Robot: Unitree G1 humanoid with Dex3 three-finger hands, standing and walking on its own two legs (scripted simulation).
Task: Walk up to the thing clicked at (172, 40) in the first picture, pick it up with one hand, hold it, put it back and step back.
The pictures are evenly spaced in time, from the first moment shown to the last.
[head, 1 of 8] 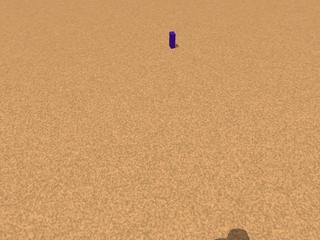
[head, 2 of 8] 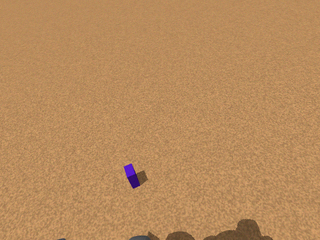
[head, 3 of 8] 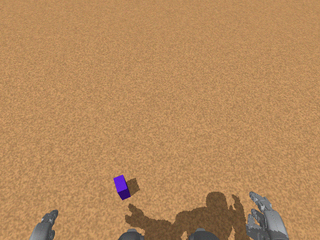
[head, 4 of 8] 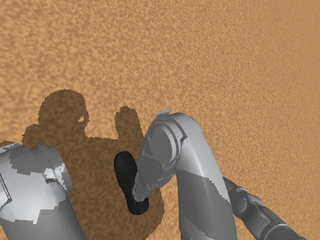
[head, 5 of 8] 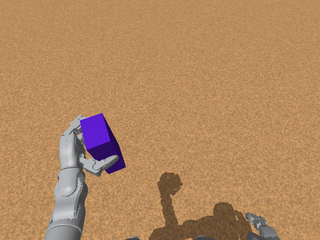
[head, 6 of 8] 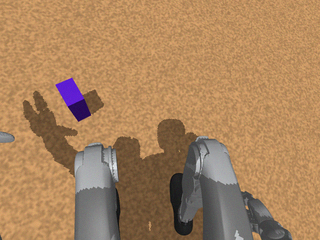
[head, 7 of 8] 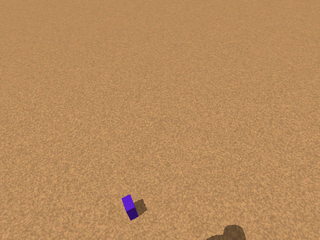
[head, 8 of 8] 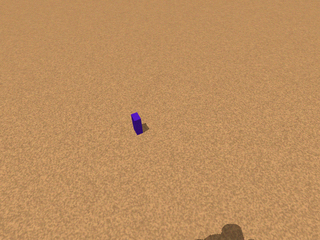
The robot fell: no
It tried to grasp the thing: yes
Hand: left
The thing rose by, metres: 0.68
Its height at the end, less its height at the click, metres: +0.00
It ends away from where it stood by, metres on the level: 0.01
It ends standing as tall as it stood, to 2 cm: yes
